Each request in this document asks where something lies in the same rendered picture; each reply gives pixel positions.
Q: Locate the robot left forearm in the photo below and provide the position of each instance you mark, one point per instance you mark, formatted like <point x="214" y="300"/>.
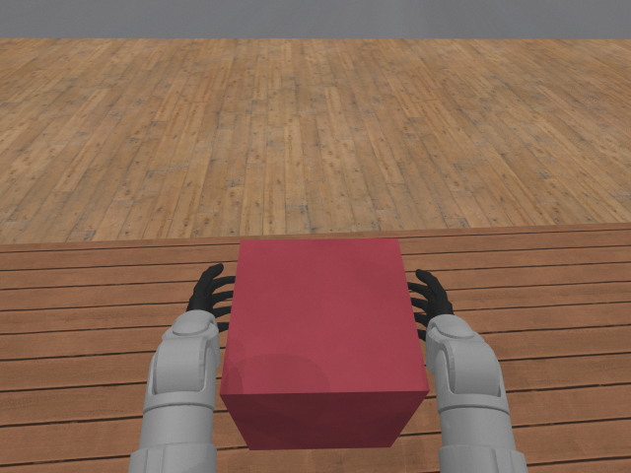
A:
<point x="177" y="425"/>

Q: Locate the robot right forearm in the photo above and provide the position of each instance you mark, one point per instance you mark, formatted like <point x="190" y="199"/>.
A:
<point x="477" y="434"/>

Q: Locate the robot right hand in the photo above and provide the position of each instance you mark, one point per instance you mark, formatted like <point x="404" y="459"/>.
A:
<point x="437" y="301"/>

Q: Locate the carton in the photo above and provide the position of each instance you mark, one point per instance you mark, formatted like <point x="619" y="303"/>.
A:
<point x="322" y="348"/>

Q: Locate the robot left hand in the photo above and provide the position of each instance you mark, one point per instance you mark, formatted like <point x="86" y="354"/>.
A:
<point x="203" y="299"/>

